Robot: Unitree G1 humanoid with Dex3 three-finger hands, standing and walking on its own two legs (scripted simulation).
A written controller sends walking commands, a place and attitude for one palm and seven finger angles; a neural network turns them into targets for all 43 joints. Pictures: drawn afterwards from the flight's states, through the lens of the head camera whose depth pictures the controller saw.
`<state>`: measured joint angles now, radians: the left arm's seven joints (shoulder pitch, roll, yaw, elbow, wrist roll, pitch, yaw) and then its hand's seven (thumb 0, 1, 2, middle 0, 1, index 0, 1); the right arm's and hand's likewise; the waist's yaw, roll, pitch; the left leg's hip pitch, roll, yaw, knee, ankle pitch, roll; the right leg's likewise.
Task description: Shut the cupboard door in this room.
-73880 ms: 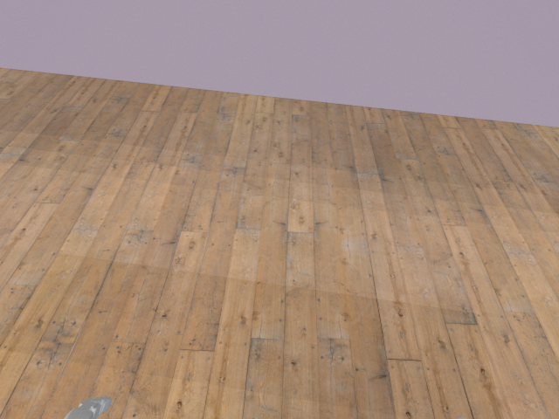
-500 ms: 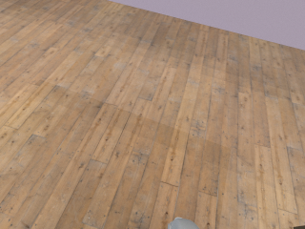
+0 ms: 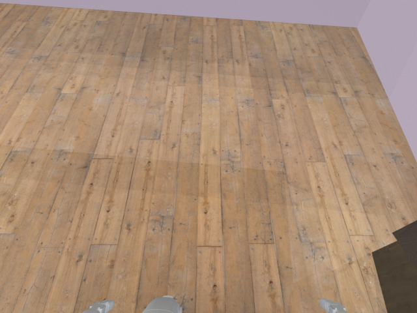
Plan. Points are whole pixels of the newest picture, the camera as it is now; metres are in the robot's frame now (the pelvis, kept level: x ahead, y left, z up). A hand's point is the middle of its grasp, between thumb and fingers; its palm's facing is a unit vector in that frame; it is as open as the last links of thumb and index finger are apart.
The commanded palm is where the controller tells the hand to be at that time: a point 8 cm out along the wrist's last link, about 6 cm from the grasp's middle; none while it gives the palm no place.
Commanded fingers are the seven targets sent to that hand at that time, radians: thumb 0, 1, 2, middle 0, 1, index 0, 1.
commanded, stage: turn to face it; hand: left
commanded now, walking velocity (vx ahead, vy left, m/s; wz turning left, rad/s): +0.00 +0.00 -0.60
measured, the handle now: out of the picture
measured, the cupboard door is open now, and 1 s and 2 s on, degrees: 21 21 21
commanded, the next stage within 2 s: take the last steps up to it in 1.88 s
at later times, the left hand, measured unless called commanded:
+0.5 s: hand (142, 278) +0.20 +0.16 -0.16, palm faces -0.31 -0.90 -0.30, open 7.4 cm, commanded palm none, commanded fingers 0.00 0.90 0.90 -0.20 -0.30 -0.20 -0.30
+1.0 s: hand (163, 257) +0.24 +0.13 -0.17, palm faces -0.54 -0.82 -0.20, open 7.4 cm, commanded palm none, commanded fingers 0.00 0.90 0.90 -0.20 -0.30 -0.20 -0.30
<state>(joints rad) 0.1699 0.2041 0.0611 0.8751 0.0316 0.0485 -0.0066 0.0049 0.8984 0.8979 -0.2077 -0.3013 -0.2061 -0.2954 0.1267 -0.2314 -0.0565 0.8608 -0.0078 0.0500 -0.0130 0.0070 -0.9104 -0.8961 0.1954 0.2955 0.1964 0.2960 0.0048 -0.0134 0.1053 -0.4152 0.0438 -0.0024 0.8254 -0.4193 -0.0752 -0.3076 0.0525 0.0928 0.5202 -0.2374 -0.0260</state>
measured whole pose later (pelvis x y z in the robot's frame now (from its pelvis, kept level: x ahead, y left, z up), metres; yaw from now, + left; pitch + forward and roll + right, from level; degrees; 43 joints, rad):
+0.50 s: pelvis +0.01 -0.01 -0.02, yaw -18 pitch +0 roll -1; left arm 0.13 0.24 0.07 0.87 0.02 0.03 -0.03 0.01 0.90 0.90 -0.20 -0.30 -0.20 -0.29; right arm 0.23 -0.27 -0.06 0.91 -0.02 0.06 -0.02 0.01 -0.91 -0.90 0.20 0.30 0.20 0.30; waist -0.02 0.08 0.11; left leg -0.34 0.15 0.11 0.93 -0.54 -0.06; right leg -0.31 0.01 -0.07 0.65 -0.34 -0.02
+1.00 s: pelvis +0.05 +0.00 +0.00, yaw -36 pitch +2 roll -2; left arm 0.16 0.27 0.09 0.89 0.02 0.08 -0.03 0.01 0.90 0.90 -0.20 -0.30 -0.20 -0.29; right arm 0.21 -0.19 -0.01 0.84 -0.03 0.01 -0.03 0.01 -0.91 -0.90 0.20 0.30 0.20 0.30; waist 0.01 -0.03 0.09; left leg -0.25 0.10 0.11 0.52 -0.30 -0.01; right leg -0.48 0.01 -0.01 1.09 -0.49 0.04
